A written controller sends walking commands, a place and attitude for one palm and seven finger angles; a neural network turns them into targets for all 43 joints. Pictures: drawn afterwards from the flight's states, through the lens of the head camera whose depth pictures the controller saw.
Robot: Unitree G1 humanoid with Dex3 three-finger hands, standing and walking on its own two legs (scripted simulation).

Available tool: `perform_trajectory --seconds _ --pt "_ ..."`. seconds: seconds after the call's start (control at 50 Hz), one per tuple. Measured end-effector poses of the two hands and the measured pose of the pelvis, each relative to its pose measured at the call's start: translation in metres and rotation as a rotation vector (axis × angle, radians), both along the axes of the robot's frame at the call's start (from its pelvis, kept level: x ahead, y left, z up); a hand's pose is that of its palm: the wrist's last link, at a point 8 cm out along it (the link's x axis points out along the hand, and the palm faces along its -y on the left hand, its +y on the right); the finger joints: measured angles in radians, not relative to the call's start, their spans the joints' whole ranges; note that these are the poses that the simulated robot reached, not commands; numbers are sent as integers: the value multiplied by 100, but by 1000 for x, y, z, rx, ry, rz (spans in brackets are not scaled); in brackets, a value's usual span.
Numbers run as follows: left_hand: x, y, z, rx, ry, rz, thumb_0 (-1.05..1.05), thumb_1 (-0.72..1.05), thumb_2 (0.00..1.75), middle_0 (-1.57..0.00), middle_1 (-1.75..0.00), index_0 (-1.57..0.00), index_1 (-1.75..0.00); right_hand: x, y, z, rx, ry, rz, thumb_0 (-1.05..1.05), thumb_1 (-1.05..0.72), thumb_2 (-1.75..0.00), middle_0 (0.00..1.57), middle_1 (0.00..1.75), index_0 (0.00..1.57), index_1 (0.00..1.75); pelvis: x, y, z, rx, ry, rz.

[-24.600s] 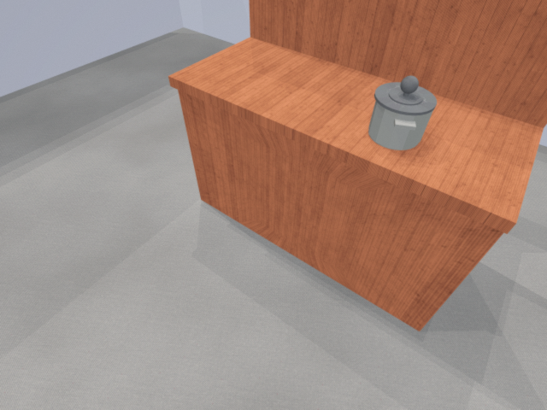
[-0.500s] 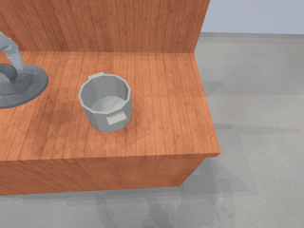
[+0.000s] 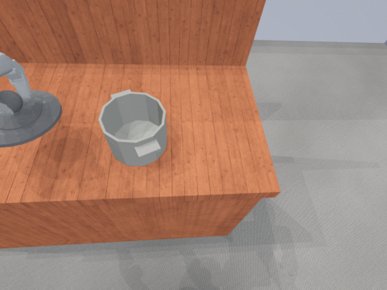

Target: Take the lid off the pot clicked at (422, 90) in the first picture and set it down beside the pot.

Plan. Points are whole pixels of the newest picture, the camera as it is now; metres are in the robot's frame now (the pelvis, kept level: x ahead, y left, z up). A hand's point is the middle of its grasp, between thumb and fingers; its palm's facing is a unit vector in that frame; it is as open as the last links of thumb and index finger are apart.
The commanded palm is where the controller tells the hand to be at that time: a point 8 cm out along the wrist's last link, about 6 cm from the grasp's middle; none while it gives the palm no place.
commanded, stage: lower the lid onto the table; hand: left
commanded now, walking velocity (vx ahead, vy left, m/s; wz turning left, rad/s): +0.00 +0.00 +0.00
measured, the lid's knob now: (8, 101) +0.47 +0.36 +0.09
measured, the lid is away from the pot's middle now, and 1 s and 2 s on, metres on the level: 0.23 0.24 0.25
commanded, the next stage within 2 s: open the fingers wide in 1.96 s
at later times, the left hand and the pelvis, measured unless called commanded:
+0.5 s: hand (5, 110) +0.45 +0.36 +0.09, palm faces -0.46 -0.13 -0.88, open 7.4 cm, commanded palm +0.50 +0.36 +0.15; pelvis +0.00 +0.01 -0.01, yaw -1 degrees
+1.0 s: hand (14, 119) +0.45 +0.36 +0.05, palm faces -0.48 -0.11 -0.87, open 7.4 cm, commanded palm +0.51 +0.36 +0.12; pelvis +0.00 +0.02 -0.01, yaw -1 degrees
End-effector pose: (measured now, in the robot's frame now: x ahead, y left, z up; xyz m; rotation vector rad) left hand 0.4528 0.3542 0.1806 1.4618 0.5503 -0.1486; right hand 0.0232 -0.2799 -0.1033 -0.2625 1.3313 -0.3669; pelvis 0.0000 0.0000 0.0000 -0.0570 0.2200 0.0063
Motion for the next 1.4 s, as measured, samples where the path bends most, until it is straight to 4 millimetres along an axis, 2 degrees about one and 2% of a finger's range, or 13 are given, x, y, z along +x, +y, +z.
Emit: perform_trajectory --seconds 0.18,0.32,0.56,0.68,1.02,1.4 --pt "-5 -1 -18 1 41 -21 0 22 75 -73 -96 -71 -95 -9 -3 1 -26 12 -7 0 -90 -90 20 30 21 30 -4 0 -3 -4 4 -3" --pt "-1 -1 -31 -19 41 -38 0 22 75 -73 -95 -71 -95 -19 -3 4 -52 15 -25 0 -90 -90 20 30 21 30 -4 2 -5 -9 11 -11" --pt "6 10 -39 -14 39 -26 0 22 75 -73 -95 -71 -96 -37 7 2 -52 72 -50 0 -90 -90 20 30 21 30 -2 10 -8 -16 36 -14" --pt "6 14 -48 -18 57 -26 0 22 75 -72 -96 -71 -96 -40 13 0 -44 91 -53 0 -90 -90 20 30 21 30 -2 14 -9 -20 47 -14" --pt "9 9 -70 -23 56 -73 0 22 75 -72 -95 -71 -96 -38 22 -1 -61 72 -44 0 -90 -90 21 30 21 30 -5 24 -13 -30 62 -13" --pt "13 21 -98 -26 81 -77 0 23 75 -72 -95 -71 -95 -58 27 0 -86 154 -61 0 -90 -90 21 30 21 30 -4 29 -20 -46 100 -7"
